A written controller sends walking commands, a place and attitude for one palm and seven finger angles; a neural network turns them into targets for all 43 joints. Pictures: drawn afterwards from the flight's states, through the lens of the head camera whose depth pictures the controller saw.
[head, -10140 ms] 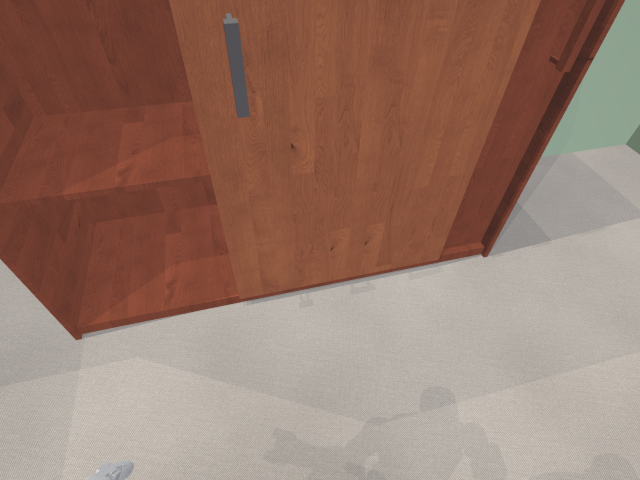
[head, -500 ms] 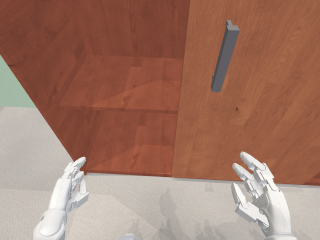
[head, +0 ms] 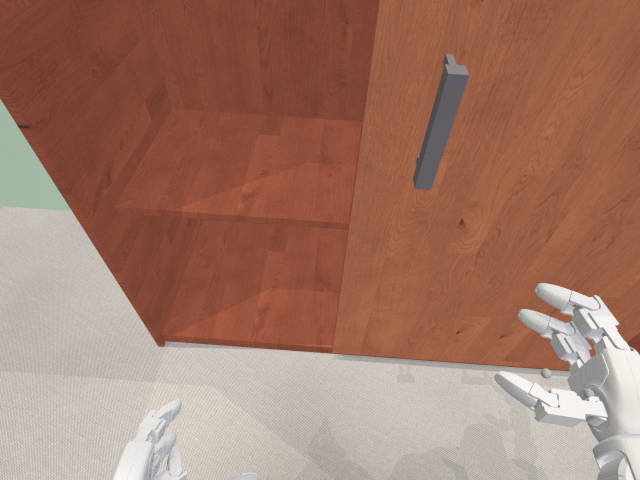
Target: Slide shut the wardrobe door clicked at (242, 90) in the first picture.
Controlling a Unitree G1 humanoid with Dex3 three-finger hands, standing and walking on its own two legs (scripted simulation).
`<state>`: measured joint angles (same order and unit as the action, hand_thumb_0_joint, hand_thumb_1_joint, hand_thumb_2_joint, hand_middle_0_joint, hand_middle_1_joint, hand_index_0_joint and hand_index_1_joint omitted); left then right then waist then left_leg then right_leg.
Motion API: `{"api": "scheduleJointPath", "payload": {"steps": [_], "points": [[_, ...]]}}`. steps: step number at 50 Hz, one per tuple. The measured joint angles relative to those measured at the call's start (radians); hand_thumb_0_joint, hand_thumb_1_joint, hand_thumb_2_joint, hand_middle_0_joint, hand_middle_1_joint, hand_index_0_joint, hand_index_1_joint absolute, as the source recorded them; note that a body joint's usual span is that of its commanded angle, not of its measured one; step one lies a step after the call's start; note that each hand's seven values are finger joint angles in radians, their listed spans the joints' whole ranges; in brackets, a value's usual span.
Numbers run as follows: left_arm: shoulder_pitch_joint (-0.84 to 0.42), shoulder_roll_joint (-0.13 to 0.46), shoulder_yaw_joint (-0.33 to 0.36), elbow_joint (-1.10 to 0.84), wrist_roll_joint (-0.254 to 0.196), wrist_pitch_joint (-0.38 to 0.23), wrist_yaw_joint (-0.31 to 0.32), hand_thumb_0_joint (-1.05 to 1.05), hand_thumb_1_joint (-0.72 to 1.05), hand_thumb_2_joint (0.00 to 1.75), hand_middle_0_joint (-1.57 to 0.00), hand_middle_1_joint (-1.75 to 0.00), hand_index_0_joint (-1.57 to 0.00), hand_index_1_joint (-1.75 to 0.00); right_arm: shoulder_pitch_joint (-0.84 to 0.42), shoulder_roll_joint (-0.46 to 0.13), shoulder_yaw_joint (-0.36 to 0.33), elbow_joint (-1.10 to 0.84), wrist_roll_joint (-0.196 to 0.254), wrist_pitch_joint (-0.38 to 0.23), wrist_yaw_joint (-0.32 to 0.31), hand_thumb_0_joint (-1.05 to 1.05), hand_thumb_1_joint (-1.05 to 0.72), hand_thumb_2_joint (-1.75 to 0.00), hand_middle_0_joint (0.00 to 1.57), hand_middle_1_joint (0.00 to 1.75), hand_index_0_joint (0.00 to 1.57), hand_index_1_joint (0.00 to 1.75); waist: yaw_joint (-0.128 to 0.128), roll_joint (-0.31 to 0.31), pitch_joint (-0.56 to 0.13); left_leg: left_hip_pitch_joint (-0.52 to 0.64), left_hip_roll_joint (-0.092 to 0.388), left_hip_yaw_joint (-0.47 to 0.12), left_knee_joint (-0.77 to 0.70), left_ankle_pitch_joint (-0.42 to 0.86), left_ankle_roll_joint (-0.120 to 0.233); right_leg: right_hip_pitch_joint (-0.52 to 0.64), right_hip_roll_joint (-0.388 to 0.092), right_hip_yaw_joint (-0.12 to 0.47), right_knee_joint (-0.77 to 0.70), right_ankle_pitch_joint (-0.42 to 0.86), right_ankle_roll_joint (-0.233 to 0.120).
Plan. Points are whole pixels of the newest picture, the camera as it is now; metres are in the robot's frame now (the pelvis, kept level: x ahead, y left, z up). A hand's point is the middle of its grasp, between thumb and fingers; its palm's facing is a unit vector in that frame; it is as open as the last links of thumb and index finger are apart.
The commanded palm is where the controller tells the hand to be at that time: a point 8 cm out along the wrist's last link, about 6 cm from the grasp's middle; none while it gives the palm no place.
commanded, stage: raise the hand with hooked fingers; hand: right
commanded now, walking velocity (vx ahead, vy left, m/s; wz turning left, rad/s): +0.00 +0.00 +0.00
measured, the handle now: (435, 125) +0.56 -0.12 +0.17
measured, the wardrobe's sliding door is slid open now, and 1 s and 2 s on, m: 0.55 0.55 0.55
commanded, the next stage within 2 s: move the hooked fingers beside the handle in 1.22 s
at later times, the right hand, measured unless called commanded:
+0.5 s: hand (625, 310) +0.27 -0.27 +0.16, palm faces +0.08 +0.99 -0.07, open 13.8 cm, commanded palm +0.25 -0.31 +0.16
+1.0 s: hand (637, 268) +0.30 -0.27 +0.19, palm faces +0.08 +0.99 -0.06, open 14.0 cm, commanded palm +0.27 -0.31 +0.19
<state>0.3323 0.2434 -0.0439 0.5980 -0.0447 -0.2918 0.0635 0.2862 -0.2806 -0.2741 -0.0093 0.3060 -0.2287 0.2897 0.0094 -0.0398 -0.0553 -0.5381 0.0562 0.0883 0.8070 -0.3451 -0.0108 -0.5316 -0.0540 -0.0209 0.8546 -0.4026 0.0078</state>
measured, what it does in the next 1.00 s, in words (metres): stands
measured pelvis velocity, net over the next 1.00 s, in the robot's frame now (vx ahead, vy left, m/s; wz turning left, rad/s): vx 0.03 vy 0.01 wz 0.00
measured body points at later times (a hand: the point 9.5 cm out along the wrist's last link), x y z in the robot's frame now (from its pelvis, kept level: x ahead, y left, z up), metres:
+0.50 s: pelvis +0.02 +0.00 +0.03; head +0.01 +0.01 +0.48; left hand +0.23 +0.21 -0.03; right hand +0.26 -0.32 +0.17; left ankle +0.04 +0.13 -0.70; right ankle +0.02 -0.12 -0.70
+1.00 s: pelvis +0.03 +0.01 +0.04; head +0.01 +0.02 +0.48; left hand +0.20 +0.25 -0.04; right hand +0.29 -0.32 +0.20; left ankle +0.04 +0.13 -0.70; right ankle +0.02 -0.12 -0.70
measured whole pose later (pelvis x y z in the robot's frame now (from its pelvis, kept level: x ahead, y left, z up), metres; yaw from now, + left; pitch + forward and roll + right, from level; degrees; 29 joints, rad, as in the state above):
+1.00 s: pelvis +0.03 +0.01 +0.04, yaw +0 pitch -1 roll +0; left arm 0.26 0.29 -0.06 0.63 -0.07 -0.29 0.10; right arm -0.06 -0.41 -0.49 0.20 0.34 0.01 0.46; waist -0.04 -0.06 -0.02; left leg -0.23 0.04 0.09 0.50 -0.25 -0.01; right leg -0.20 -0.05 -0.04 0.52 -0.29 0.01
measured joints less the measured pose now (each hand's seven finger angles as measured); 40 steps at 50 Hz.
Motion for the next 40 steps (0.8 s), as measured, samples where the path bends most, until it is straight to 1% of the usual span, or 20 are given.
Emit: {"api": "scheduleJointPath", "payload": {"steps": [4,9,13,20,24,31,37,40], "points": [[-0.001,0.038,0.02,0.013,-0.004,-0.021,0.006,0.01,0.9,0.9,-0.2,-0.3,-0.2,-0.3,-0.011,-0.005,-0.011,0.004,0.001,-0.008,0.015,0.0,0.02,-0.5,0.26,0.9,0.26,0.9,-0.009,0.003,0.006,0.035,0.003,-0.002,-0.033,0.009,-0.006,0.034,0.005,-0.004,-0.033,0.008,-0.005],[-0.029,0.056,0.027,0.013,-0.007,-0.04,0.014,0.01,0.9,0.9,-0.2,-0.3,-0.2,-0.3,-0.041,-0.022,-0.025,0.014,0.005,0.017,0.036,0.0,0.13,-0.45,0.27,0.97,0.27,0.97,-0.02,0.009,0.013,0.088,0.005,-0.001,-0.078,0.02,-0.009,0.086,0.01,-0.005,-0.075,0.019,-0.008],[-0.06,0.048,0.016,0.007,-0.01,-0.045,0.019,0.01,0.9,0.9,-0.2,-0.3,-0.2,-0.3,-0.085,-0.038,-0.051,0.035,0.014,0.043,0.05,0.0,0.23,-0.41,0.28,1.03,0.28,1.03,-0.032,0.01,0.016,0.134,0.004,0.003,-0.116,0.03,-0.01,0.13,0.011,-0.003,-0.111,0.028,-0.008],[-0.097,0.025,-0.019,-0.001,-0.01,-0.046,0.024,0.01,0.9,0.9,-0.2,-0.3,-0.2,-0.3,-0.173,-0.064,-0.088,0.072,0.022,0.116,0.094,0.0,0.38,-0.35,0.29,1.13,0.29,1.13,-0.058,-0.002,0.019,0.213,0.001,0.01,-0.185,0.049,-0.01,0.205,0.013,0.0,-0.177,0.047,-0.006],[-0.107,0.013,-0.038,0.003,-0.009,-0.039,0.028,0.01,0.9,0.9,-0.2,-0.3,-0.2,-0.3,-0.218,-0.085,-0.116,0.101,0.029,0.156,0.12,-0.01,0.44,-0.32,0.29,1.17,0.3,1.17,-0.067,-0.006,0.019,0.246,0.0,0.011,-0.218,0.06,-0.009,0.239,0.014,0.0,-0.214,0.061,-0.005],[-0.102,0.014,-0.05,0.023,-0.013,-0.018,0.035,0.01,0.9,0.9,-0.2,-0.3,-0.2,-0.3,-0.3,-0.119,-0.167,0.162,0.033,0.2,0.148,-0.01,0.48,-0.3,0.3,1.2,0.3,1.2,-0.07,-0.012,0.028,0.288,-0.005,0.015,-0.265,0.077,-0.006,0.281,0.012,0.002,-0.263,0.08,0.0],[-0.087,0.03,-0.044,0.041,-0.018,-0.005,0.042,0.01,0.9,0.9,-0.2,-0.3,-0.2,-0.3,-0.362,-0.151,-0.202,0.205,0.03,0.225,0.171,-0.01,0.49,-0.3,0.3,1.2,0.3,1.2,-0.062,-0.013,0.032,0.313,-0.007,0.014,-0.294,0.089,-0.003,0.31,0.011,-0.001,-0.299,0.096,0.002],[-0.08,0.039,-0.037,0.042,-0.022,0.001,0.04,0.01,0.9,0.9,-0.2,-0.3,-0.2,-0.3,-0.386,-0.167,-0.216,0.234,0.038,0.233,0.181,-0.01,0.5,-0.3,0.3,1.2,0.3,1.2,-0.055,-0.014,0.03,0.316,-0.008,0.011,-0.303,0.093,-0.002,0.318,0.011,-0.004,-0.313,0.102,0.004]]}}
